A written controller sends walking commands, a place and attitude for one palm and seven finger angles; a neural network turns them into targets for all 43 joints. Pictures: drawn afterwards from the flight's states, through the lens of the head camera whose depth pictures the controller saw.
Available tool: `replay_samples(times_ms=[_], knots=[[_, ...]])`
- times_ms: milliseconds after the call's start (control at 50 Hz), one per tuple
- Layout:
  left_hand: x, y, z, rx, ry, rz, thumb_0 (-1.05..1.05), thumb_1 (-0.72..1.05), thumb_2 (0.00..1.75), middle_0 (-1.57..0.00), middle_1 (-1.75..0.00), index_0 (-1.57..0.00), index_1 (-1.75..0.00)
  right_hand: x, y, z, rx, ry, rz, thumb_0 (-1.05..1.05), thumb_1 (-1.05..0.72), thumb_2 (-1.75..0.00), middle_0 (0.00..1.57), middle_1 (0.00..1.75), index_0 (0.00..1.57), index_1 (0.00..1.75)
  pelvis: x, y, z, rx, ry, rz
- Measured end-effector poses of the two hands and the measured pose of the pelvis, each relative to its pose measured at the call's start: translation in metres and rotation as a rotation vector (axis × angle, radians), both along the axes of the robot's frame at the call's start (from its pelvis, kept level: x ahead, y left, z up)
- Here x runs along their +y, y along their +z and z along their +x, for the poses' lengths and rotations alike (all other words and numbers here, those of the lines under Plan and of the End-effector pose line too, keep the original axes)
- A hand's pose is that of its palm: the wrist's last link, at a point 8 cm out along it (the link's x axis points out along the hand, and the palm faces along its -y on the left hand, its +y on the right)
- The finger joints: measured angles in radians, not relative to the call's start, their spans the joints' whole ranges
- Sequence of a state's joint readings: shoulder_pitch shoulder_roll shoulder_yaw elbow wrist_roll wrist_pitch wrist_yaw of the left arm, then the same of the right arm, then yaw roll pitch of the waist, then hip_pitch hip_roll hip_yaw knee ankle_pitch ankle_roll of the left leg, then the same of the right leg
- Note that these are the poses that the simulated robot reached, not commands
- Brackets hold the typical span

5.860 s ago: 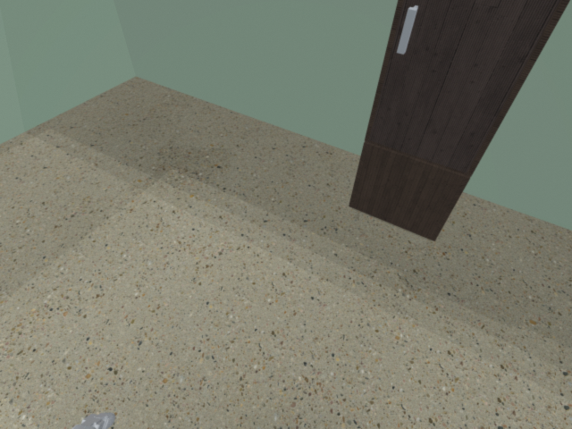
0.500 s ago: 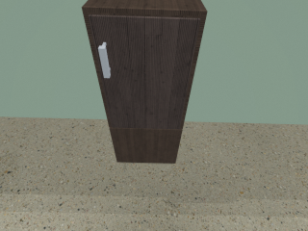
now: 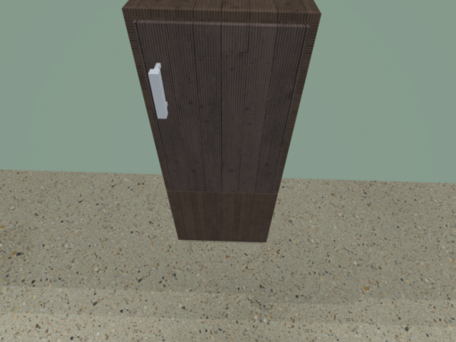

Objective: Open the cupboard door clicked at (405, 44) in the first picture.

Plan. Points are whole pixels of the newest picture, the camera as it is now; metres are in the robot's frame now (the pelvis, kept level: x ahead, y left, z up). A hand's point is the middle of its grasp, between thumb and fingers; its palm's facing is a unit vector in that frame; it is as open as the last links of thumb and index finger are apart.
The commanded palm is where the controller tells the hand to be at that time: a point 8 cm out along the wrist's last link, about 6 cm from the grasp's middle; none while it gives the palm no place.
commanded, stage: shuffle to correct the standing spot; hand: left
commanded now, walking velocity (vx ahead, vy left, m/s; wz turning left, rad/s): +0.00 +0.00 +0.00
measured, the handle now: (160, 90) +0.66 +0.22 +0.10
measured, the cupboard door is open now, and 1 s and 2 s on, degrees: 0 0 0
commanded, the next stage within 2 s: come to a stop and stand still in 0.38 s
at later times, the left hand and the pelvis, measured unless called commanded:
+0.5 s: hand out of the picture +0.06 +0.17 -0.20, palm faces +0.11 -0.99 -0.13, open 7.4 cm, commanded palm none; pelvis +0.10 +0.02 -0.02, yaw +2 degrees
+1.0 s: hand (151, 276) +0.29 +0.20 -0.17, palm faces +0.04 -0.96 -0.29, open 7.4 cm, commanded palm none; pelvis +0.21 -0.01 -0.01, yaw +2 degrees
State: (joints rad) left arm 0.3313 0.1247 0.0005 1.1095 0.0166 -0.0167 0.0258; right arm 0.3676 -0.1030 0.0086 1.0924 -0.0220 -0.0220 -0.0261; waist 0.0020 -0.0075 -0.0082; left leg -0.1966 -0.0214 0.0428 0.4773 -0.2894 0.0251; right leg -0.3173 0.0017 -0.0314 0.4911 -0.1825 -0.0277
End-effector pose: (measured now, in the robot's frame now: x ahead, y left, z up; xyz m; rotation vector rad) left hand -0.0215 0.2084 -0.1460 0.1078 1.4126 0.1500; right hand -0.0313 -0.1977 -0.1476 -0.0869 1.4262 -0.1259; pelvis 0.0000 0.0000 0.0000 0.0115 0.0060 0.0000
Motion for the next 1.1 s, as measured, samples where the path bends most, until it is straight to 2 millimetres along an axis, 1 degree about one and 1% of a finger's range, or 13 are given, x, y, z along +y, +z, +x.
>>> replay_samples(times_ms=[180, 380, 460, 500, 540, 600, 700, 780, 860, 900, 940, 1000, 1100], knots=[[0.004, 0.001, 0.03, -0.004, -0.01, 0.012, 0.01, 0.91, 0.9, -0.2, -0.29, -0.2, -0.3, 0.0, -0.002, 0.034, -0.02, 0.005, 0.0, 0.01, -0.91, -0.9, 0.2, 0.3, 0.19, 0.3, 0.0, 0.0, 0.026, 0.0, -0.004, -0.001], [0.003, -0.011, 0.069, -0.015, 0.026, -0.007, 0.01, 0.91, 0.9, -0.2, -0.29, -0.2, -0.3, -0.006, -0.007, 0.072, 0.017, 0.021, -0.022, 0.0, -0.91, -0.9, 0.2, 0.3, 0.19, 0.3, 0.001, -0.011, 0.071, 0.018, 0.018, -0.026], [0.008, -0.018, 0.072, -0.003, 0.067, -0.026, 0.0, 0.91, 0.9, -0.2, -0.29, -0.2, -0.3, -0.003, -0.001, 0.103, 0.018, 0.059, -0.05, 0.01, -0.91, -0.9, 0.2, 0.3, 0.19, 0.3, 0.01, -0.012, 0.089, 0.02, 0.045, -0.037], [0.013, -0.024, 0.072, 0.026, 0.074, -0.04, 0.0, 0.91, 0.9, -0.2, -0.3, -0.2, -0.3, -0.001, 0.0, 0.124, -0.017, 0.067, -0.072, 0.01, -0.91, -0.9, 0.2, 0.3, 0.19, 0.3, 0.017, -0.015, 0.099, 0.016, 0.042, -0.034], [0.019, -0.028, 0.076, 0.073, 0.063, -0.052, 0.0, 0.91, 0.9, -0.2, -0.3, -0.2, -0.3, 0.001, 0.001, 0.138, -0.059, 0.053, -0.096, 0.01, -0.92, -0.9, 0.2, 0.3, 0.19, 0.3, 0.023, -0.018, 0.111, 0.01, 0.024, -0.026], [0.029, -0.024, 0.102, 0.092, 0.034, -0.045, 0.01, 0.91, 0.9, -0.2, -0.29, -0.2, -0.3, 0.008, 0.008, 0.147, -0.068, 0.024, -0.11, 0.01, -0.92, -0.9, 0.2, 0.3, 0.19, 0.3, 0.029, -0.011, 0.129, 0.006, 0.017, -0.029], [0.044, -0.011, 0.17, -0.006, 0.02, -0.003, 0.01, 0.92, 0.9, -0.2, -0.29, -0.2, -0.3, 0.026, 0.016, 0.149, 0.026, 0.032, -0.077, 0.0, -0.91, -0.9, 0.2, 0.3, 0.19, 0.3, 0.03, 0.001, 0.148, 0.012, 0.041, -0.043], [0.051, -0.003, 0.221, -0.071, -0.008, 0.035, 0.01, 0.92, 0.9, -0.2, -0.29, -0.2, -0.3, 0.03, 0.015, 0.153, 0.098, 0.01, -0.05, 0.0, -0.91, -0.9, 0.2, 0.3, 0.2, 0.3, 0.024, 0.003, 0.161, 0.018, 0.045, -0.049], [0.048, 0.004, 0.267, -0.124, -0.047, 0.068, 0.01, 0.92, 0.9, -0.2, -0.29, -0.2, -0.3, 0.017, 0.008, 0.167, 0.129, -0.024, -0.036, 0.0, -0.91, -0.9, 0.2, 0.3, 0.2, 0.3, 0.014, 0.001, 0.177, 0.012, 0.031, -0.037], [0.044, 0.008, 0.285, -0.155, -0.058, 0.088, 0.01, 0.92, 0.9, -0.2, -0.29, -0.2, -0.3, 0.004, 0.002, 0.179, 0.126, -0.036, -0.032, 0.0, -0.9, -0.9, 0.2, 0.3, 0.2, 0.3, 0.007, -0.002, 0.189, 0.005, 0.025, -0.02], [0.041, 0.009, 0.298, -0.194, -0.061, 0.116, 0.01, 0.91, 0.9, -0.2, -0.29, -0.2, -0.3, -0.012, -0.008, 0.195, 0.109, -0.041, -0.031, 0.01, -0.9, -0.9, 0.2, 0.3, 0.2, 0.3, -0.001, -0.009, 0.2, 0.004, 0.028, 0.014], [0.034, 0.014, 0.303, -0.211, -0.05, 0.14, 0.0, 0.91, 0.9, -0.2, -0.29, -0.2, -0.3, -0.034, -0.014, 0.229, 0.047, -0.029, -0.05, 0.01, -0.91, -0.9, 0.2, 0.3, 0.2, 0.3, -0.007, -0.009, 0.205, -0.01, 0.031, 0.03], [0.019, 0.02, 0.291, -0.184, -0.048, 0.131, 0.0, 0.91, 0.9, -0.2, -0.29, -0.2, -0.3, -0.056, -0.007, 0.287, -0.098, 0.01, -0.065, 0.01, -0.91, -0.9, 0.2, 0.3, 0.19, 0.3, -0.014, -0.003, 0.201, -0.006, 0.021, 0.044]])
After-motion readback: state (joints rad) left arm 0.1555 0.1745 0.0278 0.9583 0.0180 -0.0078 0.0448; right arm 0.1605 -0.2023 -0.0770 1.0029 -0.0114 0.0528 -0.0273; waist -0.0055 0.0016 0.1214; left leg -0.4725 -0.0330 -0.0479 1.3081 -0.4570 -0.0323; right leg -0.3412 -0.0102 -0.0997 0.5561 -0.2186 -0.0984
